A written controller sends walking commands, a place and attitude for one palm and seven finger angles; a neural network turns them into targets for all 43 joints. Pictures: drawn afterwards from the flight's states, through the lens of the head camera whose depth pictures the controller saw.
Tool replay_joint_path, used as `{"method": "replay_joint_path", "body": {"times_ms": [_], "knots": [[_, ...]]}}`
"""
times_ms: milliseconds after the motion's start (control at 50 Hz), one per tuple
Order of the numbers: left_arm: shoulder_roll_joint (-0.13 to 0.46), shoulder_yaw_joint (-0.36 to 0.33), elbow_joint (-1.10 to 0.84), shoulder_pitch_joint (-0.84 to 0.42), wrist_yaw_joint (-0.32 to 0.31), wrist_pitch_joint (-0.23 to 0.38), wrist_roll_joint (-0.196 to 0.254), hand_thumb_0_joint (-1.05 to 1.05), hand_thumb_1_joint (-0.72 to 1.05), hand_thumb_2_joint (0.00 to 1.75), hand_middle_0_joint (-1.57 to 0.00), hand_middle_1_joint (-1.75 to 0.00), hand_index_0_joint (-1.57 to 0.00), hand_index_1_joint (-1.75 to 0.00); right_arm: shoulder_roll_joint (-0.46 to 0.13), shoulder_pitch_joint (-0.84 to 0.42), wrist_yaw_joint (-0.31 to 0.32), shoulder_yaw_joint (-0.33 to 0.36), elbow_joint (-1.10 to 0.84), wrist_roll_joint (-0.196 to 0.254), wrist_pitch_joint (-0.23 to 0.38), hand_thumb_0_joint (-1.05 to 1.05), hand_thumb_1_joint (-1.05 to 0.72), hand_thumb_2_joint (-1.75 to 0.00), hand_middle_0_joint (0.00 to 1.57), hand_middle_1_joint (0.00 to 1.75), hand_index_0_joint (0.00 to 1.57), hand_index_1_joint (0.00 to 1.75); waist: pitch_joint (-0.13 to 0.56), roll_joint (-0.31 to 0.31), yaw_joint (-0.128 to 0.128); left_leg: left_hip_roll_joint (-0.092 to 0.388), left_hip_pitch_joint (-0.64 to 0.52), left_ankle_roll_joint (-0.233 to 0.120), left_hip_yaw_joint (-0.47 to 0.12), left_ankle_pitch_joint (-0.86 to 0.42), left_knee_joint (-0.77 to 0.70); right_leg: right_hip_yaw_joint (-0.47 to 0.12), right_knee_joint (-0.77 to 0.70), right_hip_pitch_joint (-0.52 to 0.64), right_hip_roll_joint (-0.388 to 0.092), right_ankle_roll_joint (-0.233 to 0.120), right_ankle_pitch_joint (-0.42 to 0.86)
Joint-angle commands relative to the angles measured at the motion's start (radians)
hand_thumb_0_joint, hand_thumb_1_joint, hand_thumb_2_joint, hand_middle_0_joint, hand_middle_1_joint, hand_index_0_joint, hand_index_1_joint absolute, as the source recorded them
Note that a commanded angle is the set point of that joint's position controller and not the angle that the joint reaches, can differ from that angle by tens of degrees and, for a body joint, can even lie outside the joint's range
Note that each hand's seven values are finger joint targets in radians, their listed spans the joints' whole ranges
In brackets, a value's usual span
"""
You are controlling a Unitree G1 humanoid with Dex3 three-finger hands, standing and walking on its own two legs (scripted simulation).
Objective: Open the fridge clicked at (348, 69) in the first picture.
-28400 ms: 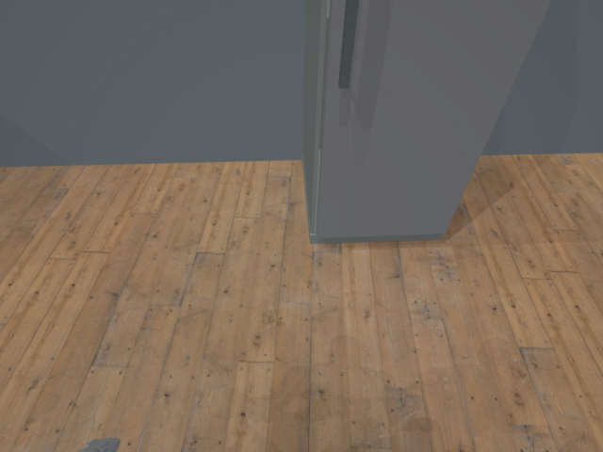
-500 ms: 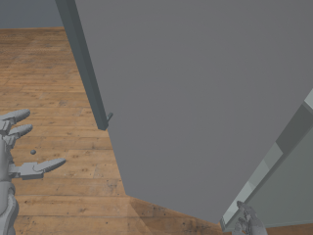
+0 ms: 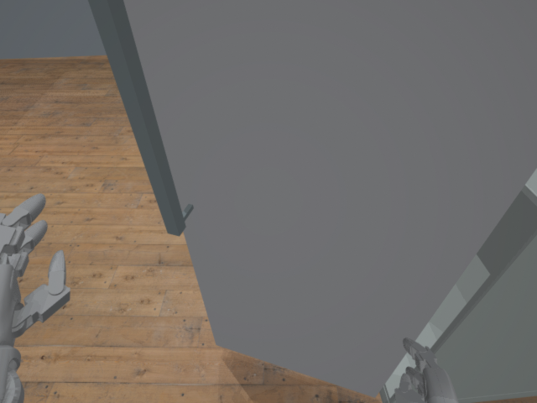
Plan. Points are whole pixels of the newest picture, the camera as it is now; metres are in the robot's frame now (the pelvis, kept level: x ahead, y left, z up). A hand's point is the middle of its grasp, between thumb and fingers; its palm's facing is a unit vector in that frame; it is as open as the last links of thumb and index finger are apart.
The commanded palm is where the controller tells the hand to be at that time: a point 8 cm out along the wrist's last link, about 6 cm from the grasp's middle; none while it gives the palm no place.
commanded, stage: draw the hand back to the body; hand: left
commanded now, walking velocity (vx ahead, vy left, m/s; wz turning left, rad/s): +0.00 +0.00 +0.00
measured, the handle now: (152, 111) +0.42 +0.24 +0.25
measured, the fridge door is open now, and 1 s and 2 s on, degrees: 67 67 67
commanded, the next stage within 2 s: step back with the hand held close in 0.28 s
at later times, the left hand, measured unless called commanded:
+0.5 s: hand (63, 282) +0.18 +0.27 +0.16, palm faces +0.48 -0.79 -0.39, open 7.4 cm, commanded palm +0.13 +0.29 +0.18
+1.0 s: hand (16, 327) +0.13 +0.29 +0.16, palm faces +0.43 -0.78 -0.46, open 7.4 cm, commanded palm +0.07 +0.32 +0.18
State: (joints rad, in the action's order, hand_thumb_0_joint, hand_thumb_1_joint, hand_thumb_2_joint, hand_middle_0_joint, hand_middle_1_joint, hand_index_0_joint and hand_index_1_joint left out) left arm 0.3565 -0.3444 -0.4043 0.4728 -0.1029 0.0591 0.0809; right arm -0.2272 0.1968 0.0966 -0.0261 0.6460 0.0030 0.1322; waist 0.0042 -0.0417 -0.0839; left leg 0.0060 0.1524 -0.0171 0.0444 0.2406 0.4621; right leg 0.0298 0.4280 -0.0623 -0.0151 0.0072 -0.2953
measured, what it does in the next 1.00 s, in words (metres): shifts its weight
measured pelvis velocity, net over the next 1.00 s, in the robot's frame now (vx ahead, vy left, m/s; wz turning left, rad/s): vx -0.07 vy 0.02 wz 0.00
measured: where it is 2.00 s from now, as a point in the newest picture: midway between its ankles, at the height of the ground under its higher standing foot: outside the picture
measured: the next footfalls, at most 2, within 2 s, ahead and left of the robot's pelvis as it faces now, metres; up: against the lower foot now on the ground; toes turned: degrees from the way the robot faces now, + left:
right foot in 1.70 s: -0.24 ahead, -0.11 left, +0.00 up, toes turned -2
left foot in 2.00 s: -0.06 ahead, +0.11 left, +0.00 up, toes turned -5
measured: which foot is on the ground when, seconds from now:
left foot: down 0.00-1.00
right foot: down 0.00-1.00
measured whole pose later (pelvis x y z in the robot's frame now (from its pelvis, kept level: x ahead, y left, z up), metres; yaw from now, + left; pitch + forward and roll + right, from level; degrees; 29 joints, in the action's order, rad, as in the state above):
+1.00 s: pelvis -0.07 +0.02 -0.01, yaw +0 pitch +0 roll -2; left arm 0.40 -0.43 -0.50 0.52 -0.13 0.20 0.04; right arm -0.21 0.21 0.09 -0.03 0.55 0.01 0.07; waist -0.04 -0.01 -0.03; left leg 0.01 0.39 -0.05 0.04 0.19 0.57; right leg 0.03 0.53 -0.29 -0.01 0.03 -0.23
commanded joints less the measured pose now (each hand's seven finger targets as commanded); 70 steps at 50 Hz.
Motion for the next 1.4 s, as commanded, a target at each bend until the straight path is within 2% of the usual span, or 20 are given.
{"method": "replay_joint_path", "body": {"times_ms": [0, 340, 380, 400, 420, 460, 520, 620, 720, 860, 1000, 1060, 1100, 1140, 1180, 1220, 1260, 1300, 1340, 1380], "knots": [[0.205, -0.126, -0.191, -0.125, -0.021, 0.067, -0.002, 0.00, 0.90, 0.90, -0.20, -0.30, -0.20, -0.30, -0.109, -0.130, 0.014, 0.039, -0.153, -0.004, 0.051, 0.00, -0.90, -0.90, 0.20, 0.30, 0.20, 0.30, 0.036, -0.022, 0.010, 0.029, -0.090, -0.021, -0.033, -0.184, -0.061, 0.001, -0.083, -0.119, -0.013, -0.022, 0.204], [0.209, -0.132, -0.194, -0.122, -0.018, 0.080, 0.001, 0.00, 0.90, 0.90, -0.20, -0.30, -0.20, -0.30, -0.103, -0.142, 0.017, 0.037, -0.152, -0.005, 0.063, 0.00, -0.90, -0.90, 0.20, 0.30, 0.20, 0.30, 0.039, -0.027, 0.003, 0.024, -0.098, -0.025, -0.030, -0.155, -0.066, -0.005, -0.099, -0.108, -0.017, -0.021, 0.176], [0.174, -0.076, -0.217, -0.180, -0.016, 0.076, -0.002, 0.00, 0.90, 0.90, -0.20, -0.30, -0.20, -0.30, -0.104, -0.146, 0.017, 0.036, -0.153, -0.005, 0.066, 0.00, -0.90, -0.90, 0.20, 0.30, 0.20, 0.30, 0.035, -0.035, 0.014, 0.022, -0.101, -0.027, -0.031, -0.156, -0.066, -0.008, -0.101, -0.107, -0.018, -0.020, 0.178], [0.309, -0.214, -0.266, -0.323, -0.031, 0.121, -0.013, 0.00, 0.90, 0.90, -0.20, -0.30, -0.20, -0.30, -0.117, -0.150, 0.010, 0.033, -0.177, 0.005, 0.041, 0.00, -0.90, -0.90, 0.20, 0.30, 0.20, 0.30, -0.081, 0.016, 0.044, 0.042, -0.009, -0.043, -0.047, -0.073, -0.016, -0.136, -0.175, -0.207, -0.068, -0.013, 0.220], [0.230, -0.157, -0.145, -0.209, -0.024, 0.126, -0.018, 0.00, 0.90, 0.90, -0.20, -0.30, -0.20, -0.30, -0.094, -0.135, 0.008, 0.031, -0.144, -0.004, 0.022, 0.00, -0.90, -0.90, 0.20, 0.30, 0.20, 0.30, -0.078, 0.094, 0.055, 0.036, 0.001, -0.042, -0.053, -0.054, 0.024, -0.147, -0.182, -0.221, -0.100, -0.021, 0.240], [0.174, -0.109, -0.123, -0.113, -0.015, 0.130, -0.029, 0.00, 0.90, 0.90, -0.20, -0.30, -0.20, -0.30, -0.096, -0.122, -0.004, 0.038, -0.166, -0.003, -0.008, 0.00, -0.90, -0.90, 0.20, 0.30, 0.20, 0.30, -0.018, 0.125, 0.053, 0.040, 0.006, -0.038, -0.041, -0.079, 0.051, -0.153, -0.151, -0.203, -0.128, -0.021, 0.299], [0.192, -0.135, -0.182, -0.032, -0.023, 0.145, -0.030, 0.00, 0.90, 0.90, -0.20, -0.30, -0.20, -0.30, -0.103, -0.120, -0.001, 0.049, -0.201, 0.000, -0.037, 0.00, -0.90, -0.90, 0.20, 0.30, 0.20, 0.30, 0.103, 0.033, 0.047, 0.064, -0.022, -0.039, -0.041, -0.255, 0.013, -0.105, -0.055, -0.124, -0.110, -0.009, 0.433], [0.244, -0.194, -0.291, 0.035, -0.037, 0.157, -0.023, 0.00, 0.90, 0.90, -0.20, -0.30, -0.20, -0.30, -0.101, -0.126, 0.005, 0.050, -0.252, 0.005, -0.065, 0.00, -0.90, -0.90, 0.20, 0.30, 0.20, 0.30, 0.177, -0.030, 0.043, 0.106, -0.019, -0.049, -0.086, -0.418, -0.029, -0.056, 0.037, -0.096, -0.048, 0.002, 0.388], [0.244, -0.210, -0.304, 0.064, -0.041, 0.168, -0.019, 0.00, 0.90, 0.90, -0.20, -0.30, -0.20, -0.30, -0.111, -0.108, 0.006, 0.055, -0.266, 0.006, -0.060, 0.00, -0.90, -0.90, 0.20, 0.30, 0.20, 0.30, 0.149, -0.060, 0.047, 0.127, 0.112, -0.056, -0.121, -0.266, -0.080, -0.051, 0.078, -0.068, -0.020, 0.003, 0.288], [0.222, -0.204, -0.282, 0.030, -0.043, 0.192, -0.034, 0.00, 0.90, 0.90, -0.20, -0.30, -0.20, -0.30, -0.127, -0.092, 0.007, 0.060, -0.260, 0.008, -0.019, 0.00, -0.90, -0.90, 0.20, 0.30, 0.20, 0.30, 0.076, -0.062, 0.063, 0.138, 0.368, -0.082, -0.160, 0.218, -0.152, -0.069, 0.120, -0.011, -0.005, 0.005, 0.164], [0.228, -0.181, -0.315, -0.052, -0.053, 0.218, -0.046, 0.00, 0.90, 0.90, -0.20, -0.30, -0.20, -0.30, -0.118, -0.075, 0.006, 0.060, -0.233, -0.001, 0.016, 0.00, -0.90, -0.90, 0.20, 0.30, 0.20, 0.30, 0.039, 0.028, 0.078, 0.067, 0.279, -0.049, -0.143, 0.270, -0.039, -0.158, -0.055, -0.216, -0.066, -0.038, -0.090], [0.228, -0.181, -0.327, -0.065, -0.060, 0.235, -0.052, 0.00, 0.90, 0.90, -0.20, -0.30, -0.20, -0.30, -0.124, -0.080, 0.008, 0.059, -0.226, -0.005, 0.030, 0.00, -0.90, -0.90, 0.20, 0.30, 0.20, 0.30, 0.052, -0.058, 0.077, 0.092, 0.280, -0.054, -0.179, 0.297, -0.107, -0.108, -0.009, -0.197, -0.024, -0.020, -0.079], [0.234, -0.210, -0.323, -0.044, -0.060, 0.245, -0.062, 0.00, 0.90, 0.90, -0.20, -0.30, -0.20, -0.30, -0.133, -0.087, 0.015, 0.061, -0.230, -0.006, 0.043, 0.00, -0.90, -0.90, 0.20, 0.30, 0.20, 0.30, 0.075, -0.154, 0.066, 0.151, 0.414, -0.083, -0.248, 0.401, -0.227, -0.051, 0.137, -0.029, 0.034, 0.003, 0.016], [0.231, -0.229, -0.280, -0.009, -0.052, 0.248, -0.065, 0.00, 0.90, 0.90, -0.20, -0.30, -0.20, -0.30, -0.133, -0.086, 0.011, 0.068, -0.238, -0.001, 0.046, 0.00, -0.90, -0.90, 0.20, 0.30, 0.20, 0.30, 0.077, -0.161, 0.056, 0.186, 0.531, -0.103, -0.276, 0.496, -0.261, -0.044, 0.227, 0.069, 0.063, 0.008, 0.037], [0.257, -0.261, -0.279, 0.021, -0.045, 0.256, -0.063, 0.00, 0.90, 0.90, -0.20, -0.30, -0.20, -0.30, -0.133, -0.084, 0.003, 0.075, -0.243, -0.003, 0.049, 0.00, -0.90, -0.90, 0.20, 0.30, 0.20, 0.30, 0.075, -0.132, 0.058, 0.159, 0.536, -0.104, -0.251, 0.434, -0.193, -0.085, 0.182, 0.064, 0.051, -0.001, 0.089], [0.245, -0.235, -0.291, 0.027, -0.037, 0.264, -0.047, 0.00, 0.90, 0.90, -0.20, -0.30, -0.20, -0.30, -0.116, -0.075, -0.005, 0.074, -0.237, 0.000, 0.045, 0.00, -0.90, -0.90, 0.20, 0.30, 0.20, 0.30, 0.058, 0.001, 0.068, 0.086, 0.420, -0.061, -0.173, 0.301, -0.061, -0.178, 0.054, -0.088, -0.005, -0.034, 0.099], [0.246, -0.205, -0.309, -0.005, -0.041, 0.263, -0.038, 0.00, 0.90, 0.90, -0.20, -0.30, -0.20, -0.30, -0.104, -0.060, -0.014, 0.076, -0.214, 0.000, 0.036, 0.00, -0.90, -0.90, 0.20, 0.30, 0.20, 0.30, 0.077, 0.130, 0.078, 0.020, 0.233, -0.013, -0.093, 0.178, 0.143, -0.315, -0.100, -0.298, -0.137, -0.088, 0.008], [0.250, -0.182, -0.303, -0.031, -0.056, 0.254, -0.040, 0.00, 0.90, 0.90, -0.20, -0.30, -0.20, -0.30, -0.087, -0.045, -0.018, 0.072, -0.184, -0.007, 0.023, 0.00, -0.90, -0.90, 0.20, 0.30, 0.20, 0.30, 0.094, 0.179, 0.088, -0.005, 0.129, 0.012, -0.059, 0.077, 0.269, -0.346, -0.132, -0.376, -0.234, -0.133, 0.161], [0.265, -0.183, -0.316, -0.064, -0.065, 0.254, -0.047, 0.00, 0.90, 0.90, -0.20, -0.30, -0.20, -0.30, -0.092, -0.057, -0.014, 0.072, -0.182, -0.008, 0.010, 0.00, -0.90, -0.90, 0.20, 0.30, 0.20, 0.30, 0.095, 0.145, 0.095, 0.003, 0.082, 0.007, -0.071, 0.013, 0.209, -0.278, -0.081, -0.387, -0.207, -0.108, 0.254], [0.279, -0.195, -0.337, -0.087, -0.066, 0.258, -0.052, 0.00, 0.90, 0.90, -0.20, -0.30, -0.20, -0.30, -0.113, -0.098, 0.004, 0.074, -0.195, -0.006, 0.010, 0.00, -0.90, -0.90, 0.20, 0.30, 0.20, 0.30, 0.058, -0.002, 0.087, 0.063, 0.140, -0.023, -0.143, -0.076, -0.006, -0.165, 0.012, -0.332, -0.065, -0.034, 0.196]]}}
